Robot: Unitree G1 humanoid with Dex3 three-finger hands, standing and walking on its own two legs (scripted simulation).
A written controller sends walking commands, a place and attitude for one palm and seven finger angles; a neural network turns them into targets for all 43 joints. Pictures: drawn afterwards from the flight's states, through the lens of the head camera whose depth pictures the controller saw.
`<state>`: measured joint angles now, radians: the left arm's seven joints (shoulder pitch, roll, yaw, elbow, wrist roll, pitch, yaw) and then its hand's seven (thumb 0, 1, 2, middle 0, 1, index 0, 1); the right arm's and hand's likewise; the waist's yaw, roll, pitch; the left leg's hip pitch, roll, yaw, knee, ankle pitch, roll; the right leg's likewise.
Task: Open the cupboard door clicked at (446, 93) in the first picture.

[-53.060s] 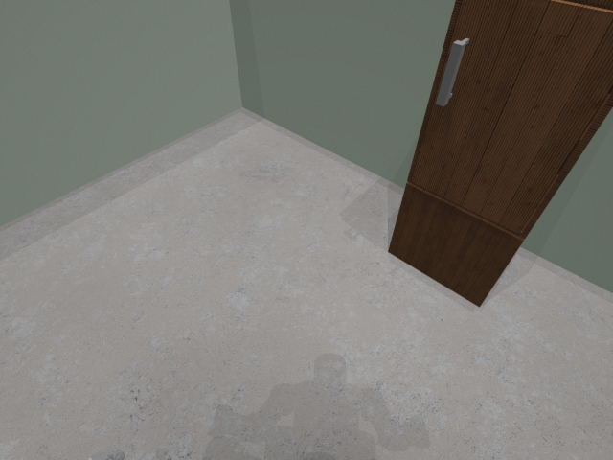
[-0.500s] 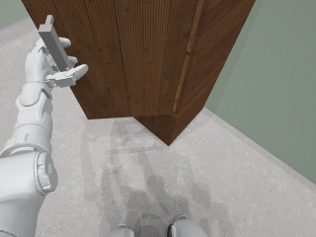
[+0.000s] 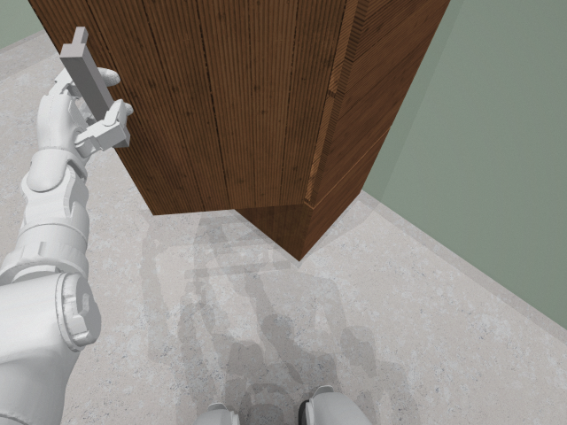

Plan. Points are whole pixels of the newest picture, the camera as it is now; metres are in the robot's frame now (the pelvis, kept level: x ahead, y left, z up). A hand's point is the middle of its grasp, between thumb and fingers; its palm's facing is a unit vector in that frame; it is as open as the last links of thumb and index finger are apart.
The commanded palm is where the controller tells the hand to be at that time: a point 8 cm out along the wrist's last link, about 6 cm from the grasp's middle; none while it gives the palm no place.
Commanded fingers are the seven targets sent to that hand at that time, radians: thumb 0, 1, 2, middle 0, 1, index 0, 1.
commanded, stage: pull the door open along its arc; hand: left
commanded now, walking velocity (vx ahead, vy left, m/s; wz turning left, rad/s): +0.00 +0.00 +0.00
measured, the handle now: (102, 92) +0.56 +0.21 +0.10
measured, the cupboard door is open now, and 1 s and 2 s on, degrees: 47 93 92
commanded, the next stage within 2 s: open thumb and fingers to let go in 0.82 s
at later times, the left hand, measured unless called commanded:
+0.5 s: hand (153, 212) +0.37 +0.13 +0.10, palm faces +0.14 -0.99 +0.08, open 6.6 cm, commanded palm +0.31 +0.18 +0.10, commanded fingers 0.00 0.90 0.90 -0.40 -1.35 -0.40 -1.35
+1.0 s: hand (231, 265) +0.29 +0.04 +0.10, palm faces +0.40 -0.92 -0.05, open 6.9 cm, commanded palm +0.25 +0.08 +0.10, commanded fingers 0.00 0.55 0.75 -0.38 -1.31 -0.38 -1.31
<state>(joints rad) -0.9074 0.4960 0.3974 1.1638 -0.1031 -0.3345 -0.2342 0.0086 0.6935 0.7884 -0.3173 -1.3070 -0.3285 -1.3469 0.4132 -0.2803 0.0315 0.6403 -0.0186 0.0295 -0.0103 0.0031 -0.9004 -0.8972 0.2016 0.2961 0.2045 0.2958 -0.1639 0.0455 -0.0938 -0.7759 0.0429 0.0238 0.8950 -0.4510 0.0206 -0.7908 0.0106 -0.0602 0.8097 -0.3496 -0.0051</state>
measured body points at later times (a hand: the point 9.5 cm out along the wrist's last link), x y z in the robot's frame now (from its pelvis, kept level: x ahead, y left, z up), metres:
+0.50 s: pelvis +0.02 +0.00 +0.02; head +0.06 -0.01 +0.47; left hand +0.35 +0.18 +0.10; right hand +0.14 -0.24 -0.09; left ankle -0.02 +0.10 -0.69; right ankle +0.01 -0.12 -0.69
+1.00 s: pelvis +0.01 -0.05 +0.02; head +0.02 -0.07 +0.47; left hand +0.27 +0.09 +0.11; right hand +0.21 -0.25 -0.08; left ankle -0.02 +0.10 -0.69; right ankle +0.01 -0.12 -0.69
